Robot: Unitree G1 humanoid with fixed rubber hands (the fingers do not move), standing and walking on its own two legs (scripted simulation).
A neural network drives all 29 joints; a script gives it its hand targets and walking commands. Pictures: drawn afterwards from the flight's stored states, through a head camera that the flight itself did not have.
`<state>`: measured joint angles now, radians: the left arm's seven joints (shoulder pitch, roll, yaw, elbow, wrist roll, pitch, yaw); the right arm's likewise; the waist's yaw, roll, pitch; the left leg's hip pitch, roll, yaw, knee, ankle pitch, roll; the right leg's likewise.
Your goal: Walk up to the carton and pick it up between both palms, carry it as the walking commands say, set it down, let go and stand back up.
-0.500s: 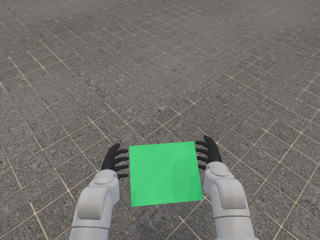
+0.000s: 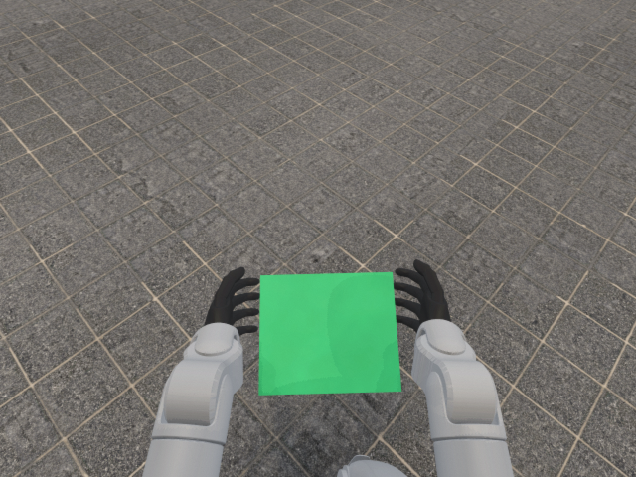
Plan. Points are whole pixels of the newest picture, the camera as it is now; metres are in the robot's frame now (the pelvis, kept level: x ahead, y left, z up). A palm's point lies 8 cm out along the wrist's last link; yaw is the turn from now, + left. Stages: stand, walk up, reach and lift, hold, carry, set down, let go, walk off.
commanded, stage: carry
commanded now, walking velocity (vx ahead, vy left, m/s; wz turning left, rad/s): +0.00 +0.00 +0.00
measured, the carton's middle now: (326, 334) +0.33 -0.02 -0.07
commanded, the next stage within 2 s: none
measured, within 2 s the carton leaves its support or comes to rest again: neither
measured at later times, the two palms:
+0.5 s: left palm (222, 97) +0.74 +0.16 +0.05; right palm (361, 107) +0.72 -0.10 +0.05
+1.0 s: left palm (222, 3) +1.04 +0.18 +0.09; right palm out of the picture +1.08 -0.07 +0.10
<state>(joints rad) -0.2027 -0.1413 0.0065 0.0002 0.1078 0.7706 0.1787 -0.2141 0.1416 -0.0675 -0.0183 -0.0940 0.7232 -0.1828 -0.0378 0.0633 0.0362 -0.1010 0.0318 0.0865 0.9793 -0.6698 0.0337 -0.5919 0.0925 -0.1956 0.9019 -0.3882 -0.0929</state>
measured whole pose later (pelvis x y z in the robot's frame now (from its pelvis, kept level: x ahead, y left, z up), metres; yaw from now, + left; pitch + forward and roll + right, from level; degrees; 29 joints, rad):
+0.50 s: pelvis +0.42 +0.06 +0.03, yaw -2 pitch +6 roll +0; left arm -0.24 -0.15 0.09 0.07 0.14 0.72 0.13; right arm -0.27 0.16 -0.05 0.05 -0.13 0.72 -0.18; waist -0.08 0.08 0.03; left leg -0.24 -0.03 0.08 0.75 -0.59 0.07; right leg -0.73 0.07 -0.09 1.18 -0.58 -0.05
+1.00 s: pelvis +0.75 +0.03 +0.03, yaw +1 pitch +4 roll +4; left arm -0.19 -0.14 0.10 -0.03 0.07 0.81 0.14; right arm -0.33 0.17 -0.06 0.10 -0.17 0.76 -0.17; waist 0.04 -0.06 -0.06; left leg -0.47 -0.05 0.17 0.76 -0.35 0.10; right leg -0.36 0.05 -0.06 1.14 -0.53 0.04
